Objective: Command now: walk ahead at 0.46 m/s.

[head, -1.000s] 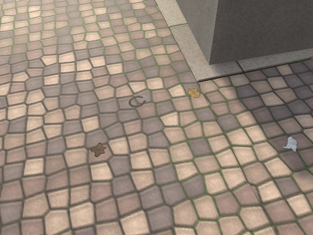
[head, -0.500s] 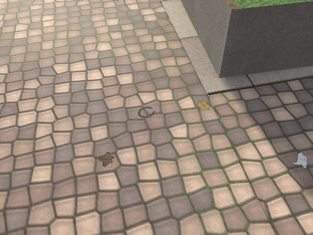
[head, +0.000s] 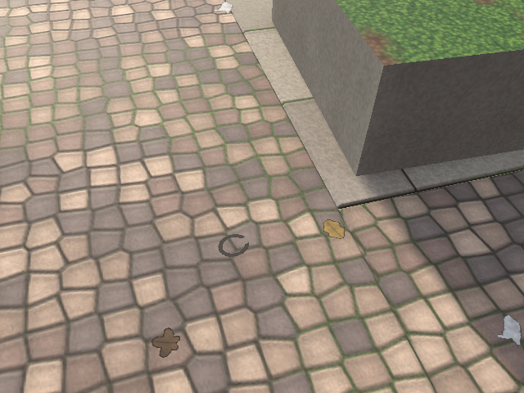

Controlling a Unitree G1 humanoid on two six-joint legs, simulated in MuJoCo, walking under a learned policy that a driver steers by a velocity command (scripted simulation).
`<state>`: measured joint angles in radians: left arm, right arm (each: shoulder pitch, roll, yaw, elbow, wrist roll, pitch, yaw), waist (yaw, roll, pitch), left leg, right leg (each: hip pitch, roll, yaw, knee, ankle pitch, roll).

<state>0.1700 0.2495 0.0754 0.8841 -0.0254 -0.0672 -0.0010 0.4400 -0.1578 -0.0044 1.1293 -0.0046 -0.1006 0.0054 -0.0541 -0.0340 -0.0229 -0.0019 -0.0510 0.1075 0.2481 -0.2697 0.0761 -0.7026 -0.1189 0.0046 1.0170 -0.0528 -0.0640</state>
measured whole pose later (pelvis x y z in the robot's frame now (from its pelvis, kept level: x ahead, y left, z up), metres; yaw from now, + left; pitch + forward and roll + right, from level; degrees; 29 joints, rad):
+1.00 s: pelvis +0.58 +0.07 +0.00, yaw +1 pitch +1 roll +0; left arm 0.17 0.28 0.07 0.91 -0.02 -0.08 0.01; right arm 0.33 -0.23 -0.05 0.97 -0.01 -0.11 0.02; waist -0.04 -0.04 0.00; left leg -0.18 -0.05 0.07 0.31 -0.16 0.08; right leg -0.61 -0.12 0.03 1.03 -0.19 -0.04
